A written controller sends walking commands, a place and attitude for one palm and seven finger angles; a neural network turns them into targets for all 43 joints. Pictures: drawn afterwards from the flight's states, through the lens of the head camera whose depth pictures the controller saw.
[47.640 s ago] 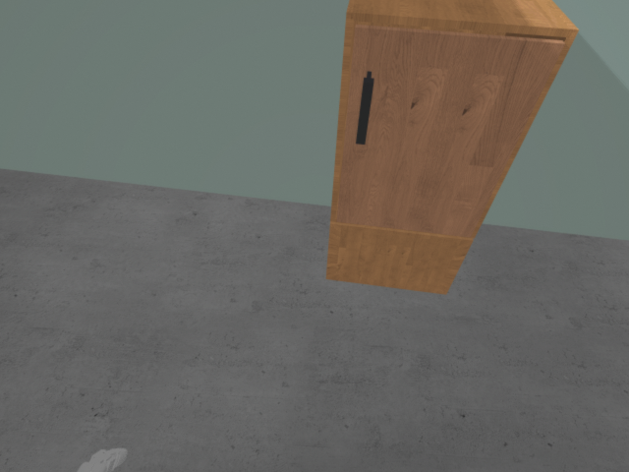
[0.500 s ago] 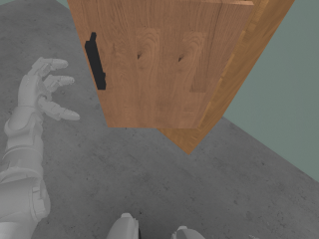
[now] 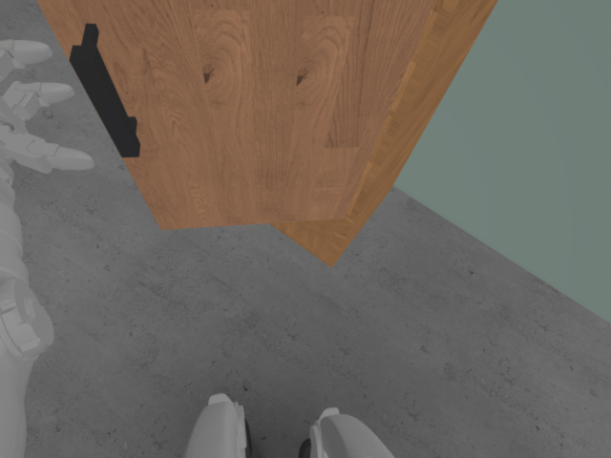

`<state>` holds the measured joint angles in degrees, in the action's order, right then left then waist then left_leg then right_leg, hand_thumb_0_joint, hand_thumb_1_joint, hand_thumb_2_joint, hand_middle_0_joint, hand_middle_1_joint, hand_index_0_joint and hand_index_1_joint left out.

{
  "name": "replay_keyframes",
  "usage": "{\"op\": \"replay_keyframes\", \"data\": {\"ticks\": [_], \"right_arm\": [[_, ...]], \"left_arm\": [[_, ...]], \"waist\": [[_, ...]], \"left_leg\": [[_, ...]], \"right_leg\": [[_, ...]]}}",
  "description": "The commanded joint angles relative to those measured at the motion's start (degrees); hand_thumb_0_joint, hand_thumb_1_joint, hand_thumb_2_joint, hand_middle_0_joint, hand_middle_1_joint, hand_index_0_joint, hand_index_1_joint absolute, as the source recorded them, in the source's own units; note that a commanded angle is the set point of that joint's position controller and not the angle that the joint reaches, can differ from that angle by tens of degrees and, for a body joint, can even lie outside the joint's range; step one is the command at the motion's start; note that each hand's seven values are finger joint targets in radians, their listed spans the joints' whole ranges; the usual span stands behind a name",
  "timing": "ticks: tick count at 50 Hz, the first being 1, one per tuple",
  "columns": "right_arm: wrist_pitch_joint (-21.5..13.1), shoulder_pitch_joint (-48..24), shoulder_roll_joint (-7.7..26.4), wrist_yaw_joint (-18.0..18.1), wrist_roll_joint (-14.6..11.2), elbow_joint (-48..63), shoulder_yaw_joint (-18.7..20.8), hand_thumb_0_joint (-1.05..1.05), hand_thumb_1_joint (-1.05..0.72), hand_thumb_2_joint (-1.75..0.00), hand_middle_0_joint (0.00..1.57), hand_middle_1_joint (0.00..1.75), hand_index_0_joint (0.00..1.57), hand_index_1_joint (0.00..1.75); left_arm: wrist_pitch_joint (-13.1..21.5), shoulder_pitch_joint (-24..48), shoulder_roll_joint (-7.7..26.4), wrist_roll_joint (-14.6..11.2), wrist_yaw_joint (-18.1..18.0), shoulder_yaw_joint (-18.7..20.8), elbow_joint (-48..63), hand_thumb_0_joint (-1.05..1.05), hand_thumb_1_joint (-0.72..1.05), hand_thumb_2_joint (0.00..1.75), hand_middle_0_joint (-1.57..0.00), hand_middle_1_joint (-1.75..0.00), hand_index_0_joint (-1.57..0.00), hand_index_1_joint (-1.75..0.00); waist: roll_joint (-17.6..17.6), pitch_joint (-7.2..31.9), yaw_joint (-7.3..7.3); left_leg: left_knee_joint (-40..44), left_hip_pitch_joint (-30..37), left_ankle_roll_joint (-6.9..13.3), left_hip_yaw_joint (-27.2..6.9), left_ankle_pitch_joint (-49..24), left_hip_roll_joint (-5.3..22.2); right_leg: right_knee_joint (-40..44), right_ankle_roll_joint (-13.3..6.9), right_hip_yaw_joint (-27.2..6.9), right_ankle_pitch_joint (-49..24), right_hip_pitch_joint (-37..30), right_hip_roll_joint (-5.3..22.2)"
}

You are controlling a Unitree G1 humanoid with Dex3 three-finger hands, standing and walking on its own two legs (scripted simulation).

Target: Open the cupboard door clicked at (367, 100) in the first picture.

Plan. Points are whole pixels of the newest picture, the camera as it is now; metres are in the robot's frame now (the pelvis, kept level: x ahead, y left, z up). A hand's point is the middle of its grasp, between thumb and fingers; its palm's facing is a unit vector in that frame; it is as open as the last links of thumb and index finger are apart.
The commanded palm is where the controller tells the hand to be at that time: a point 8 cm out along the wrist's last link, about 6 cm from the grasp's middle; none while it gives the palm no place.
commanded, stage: move the hooked fingers beside the handle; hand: left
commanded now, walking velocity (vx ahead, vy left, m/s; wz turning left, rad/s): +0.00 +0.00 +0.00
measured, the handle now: (112, 96) +0.56 +0.21 +0.08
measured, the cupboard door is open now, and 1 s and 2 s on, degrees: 43 43 43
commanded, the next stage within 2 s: slide the fingers in behind the handle in 0.86 s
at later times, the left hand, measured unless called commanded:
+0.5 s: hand (42, 119) +0.51 +0.27 +0.10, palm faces +0.05 -1.00 +0.00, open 14.0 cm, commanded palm +0.49 +0.31 +0.08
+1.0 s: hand (47, 120) +0.51 +0.27 +0.09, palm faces +0.05 -1.00 +0.01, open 14.0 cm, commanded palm +0.50 +0.30 +0.08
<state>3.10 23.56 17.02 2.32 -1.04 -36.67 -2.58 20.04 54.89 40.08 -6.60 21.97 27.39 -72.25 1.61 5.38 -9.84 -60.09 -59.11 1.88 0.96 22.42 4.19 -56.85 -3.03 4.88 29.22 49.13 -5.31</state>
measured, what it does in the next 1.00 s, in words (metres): stands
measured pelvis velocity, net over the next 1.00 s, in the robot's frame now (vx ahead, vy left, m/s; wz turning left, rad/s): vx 0.00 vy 0.02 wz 0.00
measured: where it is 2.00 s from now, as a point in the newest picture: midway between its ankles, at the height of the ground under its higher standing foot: outside the picture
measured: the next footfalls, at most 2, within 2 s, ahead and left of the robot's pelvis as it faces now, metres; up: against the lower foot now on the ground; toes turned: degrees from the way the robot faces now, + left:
none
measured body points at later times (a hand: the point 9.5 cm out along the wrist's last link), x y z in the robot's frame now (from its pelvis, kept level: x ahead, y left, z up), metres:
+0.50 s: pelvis +0.01 +0.02 +0.01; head +0.14 +0.05 +0.44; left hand +0.50 +0.33 +0.10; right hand +0.02 -0.26 -0.10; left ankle +0.05 +0.10 -0.66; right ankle -0.03 -0.09 -0.66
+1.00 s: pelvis +0.00 +0.02 +0.00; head +0.14 +0.06 +0.42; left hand +0.50 +0.33 +0.09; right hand -0.02 -0.25 -0.10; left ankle +0.05 +0.10 -0.66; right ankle -0.03 -0.09 -0.66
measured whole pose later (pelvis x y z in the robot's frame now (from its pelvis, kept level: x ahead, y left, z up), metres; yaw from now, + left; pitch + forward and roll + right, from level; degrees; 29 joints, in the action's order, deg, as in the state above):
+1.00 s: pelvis +0.00 +0.02 +0.00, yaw +0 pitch +23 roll -6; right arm 4.5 23.6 16.7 1.9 -0.1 -36.3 -3.1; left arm 20.3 56.9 39.2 -6.2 20.8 25.7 -72.7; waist 1.9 5.4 -10.4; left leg -61.6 -62.0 3.5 0.8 22.7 3.4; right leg -57.1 -1.4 5.0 28.9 51.2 -4.7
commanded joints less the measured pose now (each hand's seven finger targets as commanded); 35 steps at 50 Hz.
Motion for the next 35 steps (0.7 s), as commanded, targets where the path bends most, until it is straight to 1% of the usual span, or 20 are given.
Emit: {"op": "replay_keyframes", "data": {"ticks": [1, 2, 3, 4, 5, 7, 10, 13, 14, 16, 18, 20, 22, 24, 25, 26, 29, 30, 32, 35], "right_arm": [[-0.63, 10.52, 11.06, 0.58, 0.04, 2.35, 4.02, 0.00, -0.90, -0.90, 0.20, 0.30, 0.20, 0.30], [-0.45, 10.63, 10.90, 0.40, 0.14, 2.73, 4.06, 0.00, -0.90, -0.90, 0.20, 0.30, 0.20, 0.30], [-0.29, 11.27, 11.02, 0.36, 0.39, 2.93, 4.14, 0.00, -0.90, -0.90, 0.20, 0.30, 0.20, 0.30], [-0.11, 10.89, 10.80, 0.15, 0.31, 3.42, 4.18, 0.00, -0.90, -0.90, 0.20, 0.30, 0.20, 0.30], [0.08, 11.03, 10.88, 0.10, 0.45, 3.50, 4.38, 0.00, -0.90, -0.90, 0.20, 0.30, 0.20, 0.30], [0.40, 10.96, 10.90, -0.06, 0.43, 3.83, 4.39, 0.00, -0.90, -0.90, 0.20, 0.30, 0.20, 0.30], [0.67, 10.83, 10.80, -0.11, 0.46, 3.97, 4.66, 0.00, -0.90, -0.90, 0.20, 0.30, 0.20, 0.30], [0.77, 10.57, 10.43, -0.44, 0.51, 3.79, 4.79, 0.00, -0.90, -0.90, 0.20, 0.30, 0.20, 0.30], [0.93, 10.72, 10.72, -0.37, 0.50, 3.17, 4.96, 0.00, -0.90, -0.90, 0.20, 0.30, 0.20, 0.30], [1.16, 10.50, 10.59, -0.34, 0.34, 2.76, 4.96, 0.00, -0.90, -0.90, 0.20, 0.30, 0.20, 0.30], [1.24, 10.62, 10.49, -0.43, 0.43, 2.72, 4.97, 0.00, -0.90, -0.90, 0.20, 0.30, 0.20, 0.30], [1.63, 10.40, 10.70, -0.41, 0.45, 2.52, 4.95, 0.00, -0.90, -0.90, 0.20, 0.30, 0.20, 0.30], [1.76, 10.04, 10.49, -0.54, 0.42, 2.95, 4.91, 0.00, -0.90, -0.90, 0.20, 0.30, 0.20, 0.30], [1.83, 9.86, 10.69, -0.50, 0.59, 3.16, 4.98, 0.00, -0.90, -0.90, 0.20, 0.30, 0.20, 0.30], [1.83, 9.70, 10.73, -0.59, 0.54, 3.45, 4.95, 0.00, -0.90, -0.90, 0.20, 0.30, 0.20, 0.30], [1.72, 9.50, 10.83, -0.52, 0.59, 3.71, 4.92, 0.00, -0.90, -0.90, 0.20, 0.30, 0.20, 0.30], [1.46, 8.98, 10.66, -0.56, 0.75, 3.84, 4.84, 0.00, -0.90, -0.90, 0.20, 0.30, 0.20, 0.30], [1.47, 8.64, 10.33, -0.66, 0.66, 3.75, 4.64, 0.00, -0.90, -0.90, 0.20, 0.30, 0.20, 0.30], [1.23, 8.68, 10.75, -0.48, 0.74, 3.40, 4.68, 0.00, -0.90, -0.90, 0.20, 0.30, 0.20, 0.30], [0.87, 8.71, 11.11, -0.07, 0.58, 3.02, 4.57, 0.00, -0.90, -0.90, 0.20, 0.30, 0.20, 0.30]], "left_arm": [[2.19, 25.31, 18.21, -0.36, 0.09, 1.39, 10.38, 0.00, -0.50, 0.30, -0.30, -1.20, -0.30, -1.20], [1.78, 22.59, 17.88, -0.13, 0.20, 1.62, 9.83, 0.00, -0.50, 0.30, -0.30, -1.20, -0.30, -1.20], [2.10, 21.81, 18.99, -0.23, 0.13, 2.85, 11.02, 0.00, -0.50, 0.30, -0.30, -1.20, -0.30, -1.20], [2.07, 20.16, 17.84, -0.24, 0.33, 2.19, 11.76, 0.00, -0.50, 0.30, -0.30, -1.20, -0.30, -1.20], [2.00, 19.26, 18.44, -0.36, 0.26, 3.11, 12.11, 0.00, -0.50, 0.30, -0.30, -1.20, -0.30, -1.20], [1.93, 19.38, 19.03, -0.52, 0.23, 3.60, 12.82, 0.00, -0.50, 0.30, -0.30, -1.20, -0.30, -1.20], [3.03, 20.53, 19.33, -0.74, -0.16, 4.41, 15.75, 0.00, -0.50, 0.30, -0.30, -1.20, -0.30, -1.20], [4.74, 21.87, 16.22, -1.48, -0.51, 2.89, 19.23, 0.00, -0.50, 0.30, -0.30, -1.20, -0.30, -1.20], [4.89, 21.79, 16.40, -1.21, -0.63, 2.96, 18.42, 0.00, -0.50, 0.30, -0.30, -1.20, -0.30, -1.20], [4.63, 21.78, 14.44, -1.48, -0.50, 1.46, 17.58, 0.00, -0.50, 0.30, -0.30, -1.20, -0.30, -1.20], [4.14, 20.71, 12.20, -1.73, -0.07, 0.18, 17.03, 0.00, -0.50, 0.30, -0.30, -1.20, -0.30, -1.20], [3.06, 18.84, 12.08, -1.54, 0.16, -0.16, 14.75, 0.00, -0.50, 0.30, -0.30, -1.20, -0.30, -1.20], [2.44, 18.62, 9.48, -1.74, 0.22, -2.07, 14.53, 0.00, -0.50, 0.30, -0.30, -1.20, -0.30, -1.20], [2.82, 17.74, 10.82, -2.06, -0.18, -0.34, 14.75, 0.00, -0.50, 0.30, -0.30, -1.20, -0.30, -1.20], [2.83, 17.46, 10.97, -2.24, -0.44, -0.16, 14.37, 0.00, -0.50, 0.30, -0.30, -1.20, -0.30, -1.20], [3.04, 17.33, 12.16, -2.17, -0.77, 0.82, 14.40, 0.00, -0.50, 0.30, -0.30, -1.20, -0.30, -1.20], [4.95, 20.22, 13.81, -1.26, -2.03, 1.75, 16.34, 0.00, -0.50, 0.30, -0.30, -1.20, -0.30, -1.20], [5.39, 21.81, 11.43, -1.18, -2.20, -0.32, 16.70, 0.00, -0.50, 0.30, -0.30, -1.20, -0.30, -1.20], [6.00, 22.98, 13.16, -0.73, -2.81, 0.69, 15.66, 0.00, -0.50, 0.30, -0.30, -1.20, -0.30, -1.20], [6.01, 24.26, 14.59, -0.54, -2.61, 1.20, 13.62, 0.00, -0.50, 0.30, -0.30, -1.20, -0.30, -1.20]], "waist": [[9.22, 27.02, -0.82], [9.11, 28.04, 0.02], [9.44, 29.77, 0.65], [10.60, 31.12, 1.28], [9.01, 31.03, 1.21], [8.13, 29.89, 1.06], [9.55, 30.75, 1.12], [11.27, 30.85, 0.72], [10.48, 30.67, 0.40], [10.81, 28.83, -0.28], [11.85, 28.85, -0.03], [11.25, 27.04, 0.23], [10.32, 25.86, -0.17], [9.58, 26.69, 0.60], [7.90, 25.96, 0.36], [7.41, 25.80, 0.70], [10.64, 27.10, 1.09], [11.08, 26.68, 0.13], [9.24, 25.51, -0.36], [8.85, 26.00, -0.84]], "left_leg": [[2.89, 28.39, 1.30, -4.96, -18.98, -1.42], [2.91, 28.37, 1.28, -4.68, -19.94, -1.60], [3.14, 30.02, 1.19, -5.01, -22.36, -1.59], [3.02, 31.10, 1.04, -4.71, -23.72, -1.62], [2.91, 30.94, 1.09, -4.74, -24.49, -1.48], [2.99, 29.31, 1.23, -4.42, -23.56, -1.55], [3.06, 31.52, 1.12, -4.55, -25.08, -1.47], [3.29, 35.57, 0.91, -5.14, -26.45, -1.34], [3.48, 36.61, 0.70, -5.73, -26.60, -1.02], [3.74, 36.81, 0.72, -5.77, -25.75, -1.09], [4.00, 38.33, 0.66, -5.99, -26.74, -1.22], [4.53, 38.43, 0.34, -6.55, -26.48, -0.96], [4.95, 38.05, 0.43, -6.71, -25.63, -1.07], [4.79, 38.11, 0.38, -6.68, -26.80, -1.09], [5.05, 37.03, 0.50, -6.67, -25.34, -1.15], [5.05, 35.64, 0.58, -6.43, -24.56, -1.24], [4.74, 37.00, 0.13, -6.90, -24.71, -1.15], [4.58, 37.38, 0.11, -6.92, -23.39, -1.08], [4.85, 36.07, 0.19, -7.38, -20.18, -0.89], [4.62, 34.78, 0.39, -7.43, -18.11, -0.94]], "right_leg": [[8.12, 2.43, -5.26, -20.11, -0.51, 0.83], [8.10, 2.43, -5.22, -21.14, -1.55, 0.76], [7.40, 2.16, -4.79, -22.91, -2.49, 0.61], [7.28, 2.23, -4.81, -24.16, -2.52, 0.63], [7.25, 2.30, -4.58, -25.15, -3.07, 0.53], [7.50, 2.51, -4.71, -25.37, -3.97, 0.39], [7.37, 2.37, -4.51, -26.27, -3.61, 0.21], [7.60, 1.92, -3.95, -25.09, -1.34, -0.18], [7.67, 1.94, -3.61, -24.19, -0.13, -0.24], [8.31, 1.97, -3.55, -23.22, 0.95, -0.20], [8.34, 1.66, -3.20, -23.05, 1.43, -0.23], [8.60, 1.61, -2.67, -21.60, 2.88, -0.09], [8.83, 1.68, -2.44, -20.83, 3.36, -0.07], [8.41, 1.60, -2.48, -21.70, 2.65, 0.01], [8.66, 1.70, -2.45, -21.08, 2.14, -0.01], [8.57, 1.67, -2.67, -21.12, 1.29, 0.07], [7.55, 1.38, -2.68, -19.99, 2.45, 0.19], [7.75, 1.55, -2.68, -18.63, 3.95, 0.22], [8.16, 1.59, -2.80, -16.16, 4.30, 0.17], [8.20, 1.67, -3.06, -14.85, 4.29, 0.28]]}}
